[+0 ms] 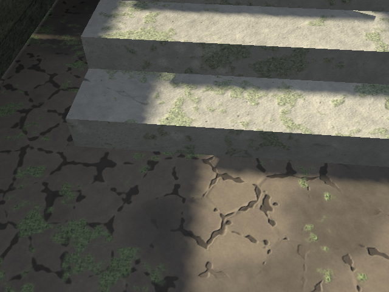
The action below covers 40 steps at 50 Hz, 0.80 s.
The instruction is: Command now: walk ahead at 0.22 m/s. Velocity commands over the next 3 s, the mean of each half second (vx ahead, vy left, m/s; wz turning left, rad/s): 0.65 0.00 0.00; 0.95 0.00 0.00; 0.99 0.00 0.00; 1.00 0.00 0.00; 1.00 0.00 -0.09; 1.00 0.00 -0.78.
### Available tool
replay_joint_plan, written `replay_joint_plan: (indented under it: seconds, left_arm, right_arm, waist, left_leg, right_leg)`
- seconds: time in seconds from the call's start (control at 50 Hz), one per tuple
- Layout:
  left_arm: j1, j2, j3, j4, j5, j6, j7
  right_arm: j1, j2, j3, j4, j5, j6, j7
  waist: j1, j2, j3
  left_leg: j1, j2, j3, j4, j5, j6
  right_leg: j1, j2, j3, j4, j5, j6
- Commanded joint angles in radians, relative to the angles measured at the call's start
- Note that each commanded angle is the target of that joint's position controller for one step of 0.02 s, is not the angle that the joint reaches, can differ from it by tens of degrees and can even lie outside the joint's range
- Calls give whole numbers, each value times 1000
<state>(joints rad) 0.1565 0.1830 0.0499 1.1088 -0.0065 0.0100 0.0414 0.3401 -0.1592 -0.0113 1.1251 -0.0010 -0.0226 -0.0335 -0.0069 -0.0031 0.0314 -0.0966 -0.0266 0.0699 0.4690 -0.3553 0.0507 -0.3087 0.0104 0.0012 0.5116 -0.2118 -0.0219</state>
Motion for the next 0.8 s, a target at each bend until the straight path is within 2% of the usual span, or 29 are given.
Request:
replay_joint_plan:
  seconds: [0.02, 0.04, 0.06, 0.08, 0.12, 0.14, 0.18, 0.2, 0.22, 0.24, 0.28, 0.3, 0.32, 0.34, 0.36, 0.38, 0.4, 0.42, 0.44, 0.46, 0.48, 0.5, 0.54, 0.58, 0.64, 0.7, 0.74, 0.76, 0.8]
  left_arm:
    - [-98, 118, 22, -73, -19, -23, -7]
    - [-186, 117, 19, -124, -31, -43, -19]
    - [-191, 123, 25, -130, -37, -61, -27]
    - [-166, 116, 28, -124, -35, -77, -34]
    - [-152, 110, 32, -123, -33, -105, -47]
    - [-160, 104, 33, -124, -31, -112, -51]
    - [-195, 68, 21, -138, -27, -116, -59]
    - [-224, 50, 11, -179, 66, -73, -95]
    - [-245, 47, 12, -198, 65, -53, -108]
    - [-247, 62, 13, -213, 54, -43, -113]
    - [-224, 96, 19, -232, 43, -43, -112]
    - [-182, 114, 25, -232, 40, -49, -108]
    - [-65, 133, 35, -206, 40, -58, -100]
    - [146, 168, 56, -141, 42, -68, -86]
    - [395, 253, 83, -79, 57, -83, -67]
    - [491, 382, 102, -57, 67, -92, -61]
    - [320, 301, 79, -90, 60, -89, -63]
    - [206, 248, 63, -120, 58, -91, -66]
    - [166, 194, 51, -126, 49, -98, -71]
    - [136, 169, 40, -128, 38, -104, -69]
    - [125, 135, 26, -124, 36, -110, -65]
    - [139, 119, 19, -116, 35, -116, -61]
    - [180, 121, 15, -106, 32, -127, -55]
    - [226, 133, 14, -107, 29, -134, -55]
    - [284, 133, 8, -107, 19, -148, -54]
    - [319, 135, 3, -102, 12, -163, -48]
    - [337, 145, 1, -93, 11, -163, -42]
    - [340, 152, 0, -89, 12, -160, -40]
    - [343, 200, 6, -85, 28, -150, -34]
  right_arm:
    - [161, -216, -58, -11, 25, -9, -9]
    - [150, -257, -75, -22, 25, -26, -13]
    - [127, -222, -69, -35, 13, -49, -13]
    - [123, -187, -63, -38, 12, -68, -8]
    - [134, -149, -56, -47, 18, -78, 6]
    - [135, -145, -55, -58, 17, -75, 10]
    - [129, -163, -58, -81, 15, -71, 11]
    - [153, -163, -56, -69, -54, -76, 19]
    - [155, -170, -60, -70, -57, -79, 21]
    - [157, -185, -63, -73, -48, -82, 23]
    - [146, -209, -69, -79, -34, -87, 29]
    - [127, -223, -72, -83, -29, -88, 31]
    - [97, -236, -76, -88, -28, -88, 33]
    - [73, -228, -73, -92, -32, -85, 37]
    - [54, -207, -66, -111, -38, -82, 40]
    - [84, -61, -37, -178, -8, -98, 56]
    - [-15, -123, -50, -201, -7, -103, 56]
    - [-48, -151, -59, -220, -1, -106, 62]
    - [-38, -147, -57, -210, -5, -108, 68]
    - [-29, -127, -56, -209, -27, -99, 72]
    - [-7, -105, -50, -209, -44, -82, 80]
    - [-24, -95, -48, -222, -46, -65, 88]
    - [-92, -97, -45, -255, -42, -40, 96]
    - [-179, -111, -44, -290, -40, -29, 97]
    - [-338, -123, -40, -354, -32, -31, 99]
    - [-432, -108, -28, -390, -19, -38, 104]
    - [-468, -107, -24, -404, -20, -43, 102]
    - [-472, -111, -24, -408, -20, -46, 98]
    - [-419, -138, -32, -401, -19, -51, 85]
  waist:
    - [-65, 150, 102]
    - [-82, 188, 183]
    - [-59, 120, 216]
    - [-41, 82, 206]
    - [-35, 50, 148]
    - [-40, 56, 123]
    - [-49, 93, 109]
    - [-54, 115, 115]
    - [-58, 141, 137]
    - [-60, 145, 143]
    - [-46, 148, 152]
    - [-20, 146, 136]
    - [43, 135, 88]
    - [143, 71, -18]
    - [252, -68, -166]
    - [199, -425, -263]
    - [149, -243, -167]
    - [88, -134, -94]
    - [56, -45, -82]
    - [18, -49, -66]
    - [-12, -76, -45]
    - [-22, -83, -14]
    - [-27, -56, 57]
    - [-13, -27, 96]
    - [19, -10, 139]
    - [36, -10, 162]
    - [39, -11, 163]
    - [36, -20, 145]
    - [0, -90, 56]
  left_leg:
    - [-99, 282, -377, -343, -583, 167]
    - [-50, 435, -552, -440, -591, 236]
    - [42, 458, -581, -442, -488, 245]
    - [138, 444, -537, -412, -379, 225]
    - [226, 377, -393, -383, -198, 170]
    - [203, 338, -325, -388, -143, 149]
    - [91, 286, -231, -398, -76, 135]
    - [20, 243, -186, -427, -105, 137]
    - [-27, 243, -162, -439, -94, 135]
    - [-40, 253, -150, -448, -83, 137]
    - [-28, 284, -135, -437, -26, 142]
    - [-18, 292, -120, -390, 70, 142]
    - [-33, 284, -84, -257, 273, 135]
    - [-89, 229, -10, 14, 506, 116]
    - [-293, 153, 41, 417, 431, 92]
    - [-606, -19, -29, 777, -177, 58]
    - [-696, 1, -194, 917, -75, 92]
    - [-727, 74, -170, 942, 39, 108]
    - [-670, 126, -150, 889, 130, 105]
    - [-620, 152, -140, 840, 159, 92]
    - [-588, 170, -136, 815, 173, 72]
    - [-592, 179, -128, 802, 187, 56]
    - [-676, 188, -105, 773, 238, 26]
    - [-755, 191, -81, 697, 300, 4]
    - [-759, 172, -36, 479, 392, -16]
    - [-650, 145, 18, 262, 493, 16]
    - [-605, 115, 48, 156, 498, 48]
    - [-572, 89, 67, 114, 476, 66]
    - [-460, 3, 104, 92, 366, 95]
  right_leg:
    - [-167, 37, -74, 195, -301, -33]
    - [-356, -41, -28, 336, -228, -46]
    - [-511, -90, 22, 433, -196, -49]
    - [-621, -117, 44, 491, -156, -49]
    - [-658, -145, 38, 470, -69, -38]
    - [-598, -140, 12, 411, -32, -25]
    - [-450, -116, -34, 302, 32, 3]
    - [-359, -81, -93, 233, 35, 16]
    - [-295, -77, -113, 184, 42, 11]
    - [-250, -73, -128, 152, 39, -1]
    - [-180, -71, -136, 100, 19, -32]
    - [-117, -55, -147, 78, -12, -48]
    - [19, -17, -167, 61, -32, -60]
    - [256, 22, -180, 39, -51, -75]
    - [542, -104, -6, -6, -269, -96]
    - [676, -384, 611, -303, -847, -167]
    - [525, -380, 744, -396, -827, -143]
    - [433, -372, 585, -327, -678, -126]
    - [336, -331, 457, -331, -517, -123]
    - [256, -291, 371, -348, -431, -112]
    - [191, -264, 313, -372, -407, -109]
    - [155, -251, 281, -398, -384, -115]
    - [131, -234, 224, -441, -313, -134]
    - [147, -221, 173, -473, -224, -154]
    - [164, -193, 85, -523, -62, -172]
    - [217, -190, 15, -598, 143, -163]
    - [327, -194, -34, -595, 352, -154]
    - [390, -195, -58, -562, 518, -147]
    - [504, -215, -82, -390, 1034, -127]
